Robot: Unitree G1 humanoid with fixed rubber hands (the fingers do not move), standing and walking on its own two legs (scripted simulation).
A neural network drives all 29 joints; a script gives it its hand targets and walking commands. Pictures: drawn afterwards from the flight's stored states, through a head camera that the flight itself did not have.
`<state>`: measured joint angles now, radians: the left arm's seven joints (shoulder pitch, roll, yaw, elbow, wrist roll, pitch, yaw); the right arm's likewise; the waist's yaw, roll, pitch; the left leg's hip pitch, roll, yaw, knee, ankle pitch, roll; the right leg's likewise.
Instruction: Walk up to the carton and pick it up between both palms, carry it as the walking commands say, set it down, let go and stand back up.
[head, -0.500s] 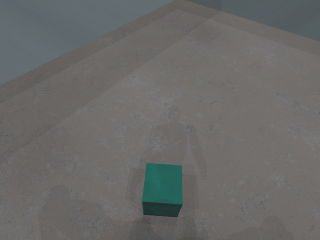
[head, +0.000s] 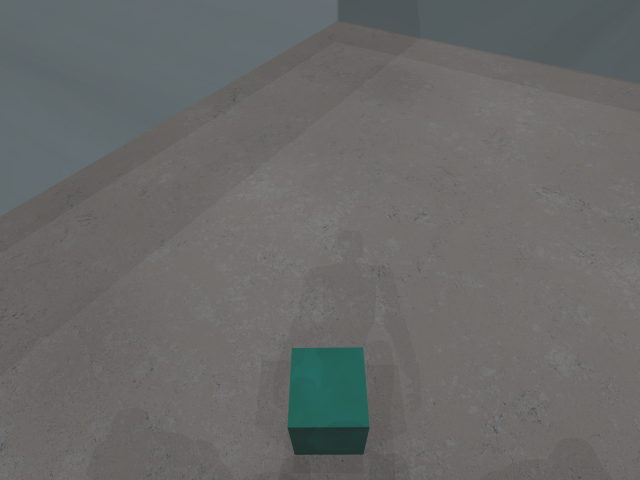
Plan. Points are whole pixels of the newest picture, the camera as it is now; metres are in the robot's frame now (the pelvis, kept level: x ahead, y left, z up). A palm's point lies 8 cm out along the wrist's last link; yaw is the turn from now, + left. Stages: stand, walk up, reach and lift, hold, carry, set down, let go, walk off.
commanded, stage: walk up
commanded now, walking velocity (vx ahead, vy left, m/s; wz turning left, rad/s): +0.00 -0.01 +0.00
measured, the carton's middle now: (328, 402) +0.46 +0.01 -0.66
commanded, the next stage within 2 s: stand in 0.76 s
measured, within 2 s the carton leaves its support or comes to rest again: neither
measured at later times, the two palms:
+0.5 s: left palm out of the picture -0.02 +0.21 -0.15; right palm out of the picture +0.00 -0.21 -0.15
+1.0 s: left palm out of the picture -0.01 +0.20 -0.15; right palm out of the picture +0.00 -0.22 -0.15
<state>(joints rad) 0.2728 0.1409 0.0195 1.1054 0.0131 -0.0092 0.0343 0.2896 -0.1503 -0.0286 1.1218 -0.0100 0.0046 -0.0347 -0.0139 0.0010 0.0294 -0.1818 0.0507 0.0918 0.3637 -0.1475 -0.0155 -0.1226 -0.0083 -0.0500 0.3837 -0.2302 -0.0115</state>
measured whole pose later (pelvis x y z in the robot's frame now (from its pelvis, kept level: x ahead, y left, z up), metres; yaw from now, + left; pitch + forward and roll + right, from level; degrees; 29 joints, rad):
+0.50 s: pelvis +0.02 +0.00 +0.00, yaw +0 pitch -1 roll +0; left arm 0.33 0.13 0.02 1.16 0.02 -0.02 0.04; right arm 0.28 -0.13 -0.02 1.15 -0.01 0.00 -0.04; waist 0.00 0.00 0.03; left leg -0.17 0.05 0.08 0.36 -0.17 -0.02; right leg -0.10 -0.01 -0.05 0.37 -0.25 -0.01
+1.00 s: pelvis +0.03 -0.01 +0.00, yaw +0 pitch -1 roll +0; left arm 0.34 0.12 0.01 1.15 0.01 -0.03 0.04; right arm 0.30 -0.13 -0.01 1.17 -0.02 0.00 -0.05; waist 0.00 0.00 0.03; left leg -0.15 0.06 0.08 0.37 -0.20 -0.03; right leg -0.08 0.00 -0.05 0.37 -0.27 -0.02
